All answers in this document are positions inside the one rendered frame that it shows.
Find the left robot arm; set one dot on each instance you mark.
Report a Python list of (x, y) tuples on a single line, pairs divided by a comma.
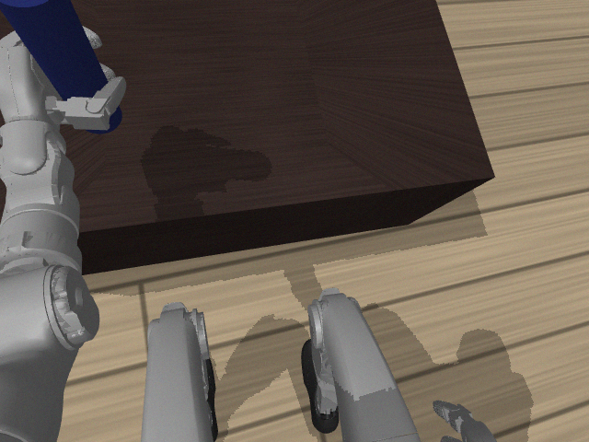
[(46, 310)]

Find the right robot foot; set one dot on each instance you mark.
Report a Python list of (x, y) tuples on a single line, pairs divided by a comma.
[(323, 423)]

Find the can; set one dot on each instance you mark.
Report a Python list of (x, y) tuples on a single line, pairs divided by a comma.
[(53, 34)]

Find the right robot hand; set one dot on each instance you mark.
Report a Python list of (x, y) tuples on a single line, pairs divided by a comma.
[(462, 421)]

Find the left robot hand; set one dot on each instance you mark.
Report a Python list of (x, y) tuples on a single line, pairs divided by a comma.
[(26, 93)]

